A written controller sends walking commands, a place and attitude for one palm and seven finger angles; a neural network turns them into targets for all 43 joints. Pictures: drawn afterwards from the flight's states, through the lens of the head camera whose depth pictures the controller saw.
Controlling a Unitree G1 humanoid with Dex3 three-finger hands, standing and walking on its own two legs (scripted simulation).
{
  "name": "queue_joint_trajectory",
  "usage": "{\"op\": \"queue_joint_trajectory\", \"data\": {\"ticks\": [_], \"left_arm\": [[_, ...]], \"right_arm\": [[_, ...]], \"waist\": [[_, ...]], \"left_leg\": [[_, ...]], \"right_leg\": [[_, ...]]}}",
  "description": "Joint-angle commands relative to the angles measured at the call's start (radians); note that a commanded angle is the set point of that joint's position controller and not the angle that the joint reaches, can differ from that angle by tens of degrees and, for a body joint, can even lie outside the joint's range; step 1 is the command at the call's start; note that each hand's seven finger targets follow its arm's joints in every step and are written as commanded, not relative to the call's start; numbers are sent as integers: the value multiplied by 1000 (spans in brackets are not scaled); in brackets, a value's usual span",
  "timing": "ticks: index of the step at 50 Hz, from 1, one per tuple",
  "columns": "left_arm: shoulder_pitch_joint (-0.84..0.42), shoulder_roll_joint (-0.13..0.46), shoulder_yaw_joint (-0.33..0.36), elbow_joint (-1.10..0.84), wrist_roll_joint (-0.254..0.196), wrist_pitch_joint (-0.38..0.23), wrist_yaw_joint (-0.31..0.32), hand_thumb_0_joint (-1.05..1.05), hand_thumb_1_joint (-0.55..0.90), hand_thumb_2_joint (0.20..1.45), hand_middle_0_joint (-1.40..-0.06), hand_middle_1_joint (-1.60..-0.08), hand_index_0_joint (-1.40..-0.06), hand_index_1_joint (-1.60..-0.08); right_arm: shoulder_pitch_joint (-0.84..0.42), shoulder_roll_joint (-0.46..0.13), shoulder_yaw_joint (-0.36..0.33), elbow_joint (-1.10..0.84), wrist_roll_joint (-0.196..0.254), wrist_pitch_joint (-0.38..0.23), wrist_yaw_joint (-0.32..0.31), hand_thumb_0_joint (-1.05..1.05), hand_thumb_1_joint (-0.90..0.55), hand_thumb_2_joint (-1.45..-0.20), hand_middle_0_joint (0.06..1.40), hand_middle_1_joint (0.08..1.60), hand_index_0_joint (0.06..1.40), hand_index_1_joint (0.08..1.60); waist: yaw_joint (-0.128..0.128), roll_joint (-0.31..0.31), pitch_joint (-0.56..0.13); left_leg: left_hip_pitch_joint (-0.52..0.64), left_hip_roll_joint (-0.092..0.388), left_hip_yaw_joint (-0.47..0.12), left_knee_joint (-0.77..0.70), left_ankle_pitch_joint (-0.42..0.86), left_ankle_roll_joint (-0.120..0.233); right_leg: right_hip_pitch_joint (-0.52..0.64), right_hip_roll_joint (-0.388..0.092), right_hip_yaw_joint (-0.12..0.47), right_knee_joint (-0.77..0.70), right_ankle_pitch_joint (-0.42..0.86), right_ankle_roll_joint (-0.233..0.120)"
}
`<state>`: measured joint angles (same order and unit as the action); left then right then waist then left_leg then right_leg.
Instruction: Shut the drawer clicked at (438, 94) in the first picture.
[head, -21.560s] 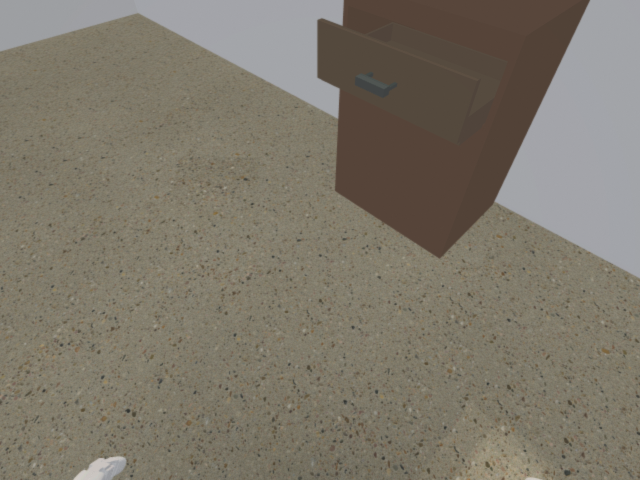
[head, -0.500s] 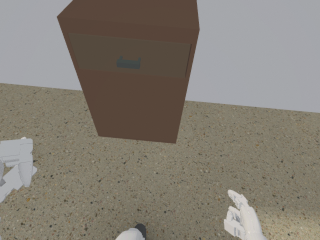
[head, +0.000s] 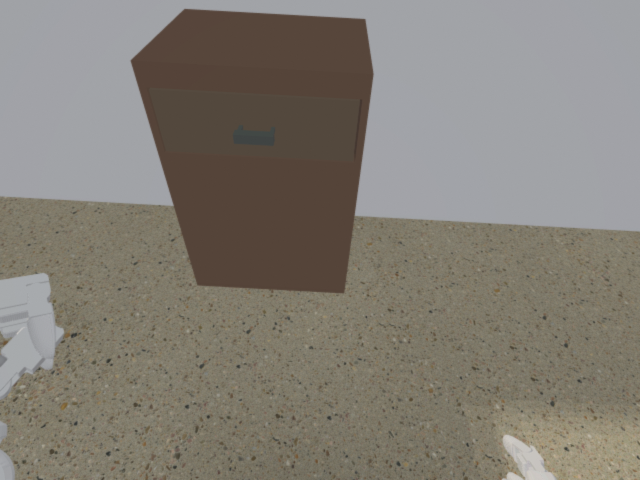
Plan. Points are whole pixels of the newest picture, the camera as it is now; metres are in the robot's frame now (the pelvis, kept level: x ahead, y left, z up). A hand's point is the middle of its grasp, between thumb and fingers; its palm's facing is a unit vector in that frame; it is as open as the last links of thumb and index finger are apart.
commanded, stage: stop stepping back and stand still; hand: left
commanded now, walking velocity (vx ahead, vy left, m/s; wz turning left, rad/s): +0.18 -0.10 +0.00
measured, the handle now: (255, 133) +0.94 +0.21 -0.05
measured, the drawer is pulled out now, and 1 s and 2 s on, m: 0.00 0.00 0.00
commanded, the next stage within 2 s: let the arm hang, fingers relaxed in 1.02 s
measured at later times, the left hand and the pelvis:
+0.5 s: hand (22, 377) +0.16 +0.25 +0.18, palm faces +0.46 -0.76 -0.45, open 3.3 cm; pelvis -0.01 +0.00 +0.01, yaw +3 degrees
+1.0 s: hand (11, 359) +0.18 +0.28 +0.17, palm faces +0.39 -0.79 -0.47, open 3.3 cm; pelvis +0.00 +0.03 +0.02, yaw +3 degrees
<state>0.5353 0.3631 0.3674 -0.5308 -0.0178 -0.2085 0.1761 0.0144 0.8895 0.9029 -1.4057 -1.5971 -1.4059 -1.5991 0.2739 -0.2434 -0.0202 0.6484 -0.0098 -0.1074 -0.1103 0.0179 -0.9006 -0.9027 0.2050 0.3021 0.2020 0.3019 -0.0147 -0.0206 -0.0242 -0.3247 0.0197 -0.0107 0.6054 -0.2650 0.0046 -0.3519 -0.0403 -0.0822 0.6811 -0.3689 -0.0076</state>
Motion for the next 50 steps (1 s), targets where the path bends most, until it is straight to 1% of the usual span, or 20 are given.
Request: {"op": "queue_joint_trajectory", "data": {"ticks": [1,3,4,5,6,7,8,11,13,15,18,20,22,24,26,28,33,37,45,50], "left_arm": [[1,177,109,-245,20,-61,-4,0,900,900,-1400,-1600,-1400,-1600],[60,191,125,-278,20,-68,-6,0,900,900,-1400,-1600,-1400,-1600],[103,192,129,-261,21,-67,-6,0,900,900,-1400,-1600,-1400,-1600],[111,210,143,-256,15,-62,-7,0,900,900,-1400,-1600,-1400,-1600],[62,214,150,-283,-3,-56,-4,0,900,900,-1400,-1600,-1400,-1600],[10,212,154,-298,0,-70,-3,0,900,900,-1400,-1600,-1400,-1600],[35,218,165,-236,-7,-71,-1,0,900,900,-1400,-1600,-1400,-1600],[43,175,121,-161,-7,-69,-6,0,900,900,-1400,-1600,-1400,-1600],[23,165,101,-151,-2,-67,-2,0,900,900,-1400,-1600,-1400,-1600],[10,154,83,-175,2,-69,5,0,900,900,-1400,-1600,-1400,-1600],[-21,151,76,-248,0,-76,3,0,900,900,-1400,-1600,-1400,-1600],[13,158,101,-220,1,-73,-3,0,900,900,-1400,-1600,-1400,-1600],[-7,166,107,-252,8,-71,-3,0,900,900,-1400,-1600,-1400,-1600],[38,155,106,-216,3,-67,-3,0,900,900,-1400,-1600,-1400,-1600],[48,158,105,-219,-7,-61,-3,0,900,900,-1400,-1600,-1400,-1600],[68,154,103,-217,-13,-51,-2,0,900,900,-1400,-1600,-1400,-1600],[100,159,113,-237,-18,-49,-4,0,900,900,-1400,-1600,-1400,-1600],[106,164,112,-252,-19,-51,-6,0,900,900,-1400,-1600,-1400,-1600],[118,149,104,-232,-23,-49,-5,0,900,900,-1400,-1600,-1400,-1600],[113,148,101,-251,-21,-52,-4,0,900,900,-1400,-1600,-1400,-1600]], "right_arm": [[-140,-80,-14,-181,1,-66,12,0,-900,-900,200,300,200,300],[-153,-78,-15,-193,-3,-59,24,0,-900,-900,200,300,200,300],[-147,-77,-19,-194,-5,-50,28,0,-900,-900,200,300,200,300],[-145,-63,-30,-203,-6,-35,33,0,-900,-900,200,300,200,300],[-142,-70,-38,-194,4,-37,37,0,-900,-900,200,300,200,300],[-139,-83,-36,-178,-3,-42,42,0,-900,-900,200,300,200,300],[-107,-62,-23,-155,-11,-42,39,0,-900,-900,200,300,200,300],[-117,-50,-10,-151,-4,-39,20,0,-900,-900,200,300,200,300],[-133,-48,-7,-152,-2,-54,8,0,-900,-900,200,300,200,300],[-115,-57,-7,-146,-7,-67,3,0,-900,-900,200,300,200,300],[-127,-97,-19,-178,1,-77,6,0,-900,-900,200,300,200,300],[-128,-77,-9,-163,10,-74,14,0,-900,-900,200,300,200,300],[-148,-73,-6,-171,8,-75,16,0,-900,-900,200,300,200,300],[-137,-67,-9,-172,8,-75,24,0,-900,-900,200,300,200,300],[-135,-66,-14,-174,8,-69,32,0,-900,-900,200,300,200,300],[-135,-63,-13,-177,9,-60,35,0,-900,-900,200,300,200,300],[-157,-65,-6,-198,6,-43,28,0,-900,-900,200,300,200,300],[-157,-69,-7,-207,8,-41,25,0,-900,-900,200,300,200,300],[-153,-71,-11,-205,9,-36,26,0,-900,-900,200,300,200,300],[-156,-72,-12,-208,8,-35,24,0,-900,-900,200,300,200,300]], "waist": [[-6,290,74],[16,208,47],[23,110,41],[23,-137,41],[24,-247,28],[-3,-131,22],[-14,-50,7],[-12,-91,37],[5,-112,36],[6,-43,18],[17,86,-5],[10,143,-4],[14,136,35],[14,21,17],[9,-25,-17],[5,-22,-30],[12,82,-43],[15,91,-67],[13,63,-62],[13,99,-67]], "left_leg": [[-213,233,-363,-457,-530,153],[-310,178,-229,-337,-440,109],[-350,97,-118,-162,-369,64],[-396,-18,1,167,-262,18],[-387,-36,28,441,-196,1],[-343,-4,-10,529,-144,-2],[-286,30,-17,510,-139,-3],[-123,38,52,275,-56,2],[13,28,80,76,-69,20],[130,8,101,-99,-62,32],[122,155,-112,-237,11,90],[9,164,-121,-302,-145,78],[-59,135,-79,-292,-168,64],[-26,82,-14,-197,-59,40],[40,43,30,-105,5,22],[70,37,33,-91,45,14],[85,87,-13,-208,180,21],[78,99,-28,-233,241,21],[67,77,-8,-228,153,11],[70,81,-16,-248,154,10]], "right_leg": [[75,46,24,149,-100,-4],[274,46,32,-63,-95,-17],[323,12,105,-209,-140,-44],[268,-156,411,-406,-331,-134],[171,-334,649,-532,-385,-199],[108,-338,615,-526,-302,-214],[38,-317,512,-507,-356,-206],[-64,-226,295,-484,-242,-143],[-83,-211,255,-456,-243,-122],[-71,-163,213,-403,-236,-87],[20,-30,125,-176,48,0],[90,-10,90,-164,16,14],[134,-15,102,-200,59,9],[135,-46,153,-271,99,-4],[104,-96,209,-340,92,-25],[103,-113,210,-350,126,-38],[164,-34,104,-259,275,-3],[215,-14,70,-230,333,7],[216,-25,86,-274,307,5],[220,-17,73,-265,297,8]]}}
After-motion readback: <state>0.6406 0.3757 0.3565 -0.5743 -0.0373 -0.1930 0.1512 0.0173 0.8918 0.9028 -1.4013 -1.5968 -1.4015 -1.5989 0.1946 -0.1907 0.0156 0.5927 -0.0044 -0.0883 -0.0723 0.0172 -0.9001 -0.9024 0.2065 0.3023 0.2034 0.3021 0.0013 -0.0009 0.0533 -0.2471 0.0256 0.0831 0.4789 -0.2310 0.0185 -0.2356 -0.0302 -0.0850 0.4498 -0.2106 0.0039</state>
